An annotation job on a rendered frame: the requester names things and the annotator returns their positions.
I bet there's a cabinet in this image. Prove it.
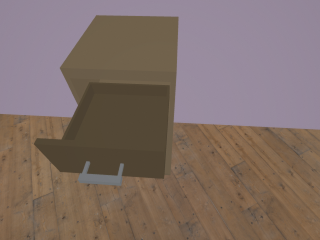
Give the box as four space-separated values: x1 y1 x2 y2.
60 15 179 175

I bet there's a handle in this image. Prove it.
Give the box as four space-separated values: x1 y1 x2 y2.
78 161 124 186

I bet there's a drawer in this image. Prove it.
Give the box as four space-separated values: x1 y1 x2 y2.
34 82 170 179

